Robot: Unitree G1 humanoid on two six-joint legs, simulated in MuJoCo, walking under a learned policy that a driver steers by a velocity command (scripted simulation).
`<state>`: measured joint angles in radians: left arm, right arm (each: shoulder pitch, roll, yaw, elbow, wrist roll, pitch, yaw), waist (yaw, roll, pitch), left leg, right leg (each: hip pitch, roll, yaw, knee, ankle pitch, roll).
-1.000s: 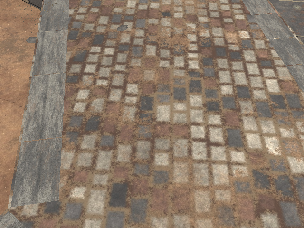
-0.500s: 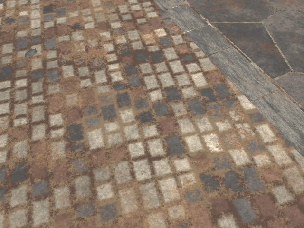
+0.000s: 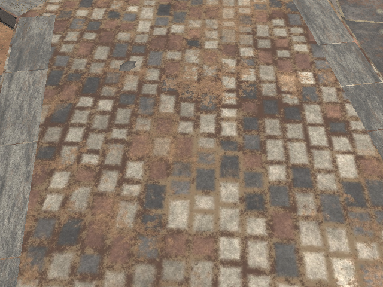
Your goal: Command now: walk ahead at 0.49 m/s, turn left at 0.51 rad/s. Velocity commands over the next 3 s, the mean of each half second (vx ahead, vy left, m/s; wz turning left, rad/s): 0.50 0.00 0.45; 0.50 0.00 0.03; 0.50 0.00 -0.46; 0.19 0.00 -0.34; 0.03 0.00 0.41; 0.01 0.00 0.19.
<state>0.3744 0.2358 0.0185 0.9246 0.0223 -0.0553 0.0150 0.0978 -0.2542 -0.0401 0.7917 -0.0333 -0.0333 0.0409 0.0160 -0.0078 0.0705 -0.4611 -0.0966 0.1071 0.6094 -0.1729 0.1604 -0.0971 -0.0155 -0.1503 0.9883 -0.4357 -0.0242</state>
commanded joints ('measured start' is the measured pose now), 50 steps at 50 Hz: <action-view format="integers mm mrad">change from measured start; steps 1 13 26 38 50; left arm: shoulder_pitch -114 -329 16 41 67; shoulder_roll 144 104 245 114 118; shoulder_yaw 23 11 69 36 32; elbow -172 -265 -173 -54 -21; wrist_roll -9 21 10 -17 -22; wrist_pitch -50 24 -9 -44 -29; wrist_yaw -15 -31 -16 -28 -17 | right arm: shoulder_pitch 275 308 426 28 300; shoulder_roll -231 -176 -140 -49 -183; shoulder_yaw -80 -62 -30 12 -27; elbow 32 55 72 -24 37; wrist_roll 33 33 12 -8 -33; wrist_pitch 15 -26 -37 -7 -61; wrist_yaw -30 -32 -48 2 -48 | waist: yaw -118 -71 19 2 -161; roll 33 58 -130 -70 63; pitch -211 -26 -242 -12 -255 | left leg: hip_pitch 672 328 -135 -188 577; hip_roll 411 168 5 168 283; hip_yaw -680 -397 -257 -93 -266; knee -322 -393 665 262 -188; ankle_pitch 1 275 -302 53 -45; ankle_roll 269 84 -70 -148 -16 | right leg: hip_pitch -669 -557 266 9 -134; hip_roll -22 -73 -384 -153 -84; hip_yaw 218 150 892 251 202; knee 475 -184 -722 -854 -185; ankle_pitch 67 381 -16 557 608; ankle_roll -6 86 -229 -168 -93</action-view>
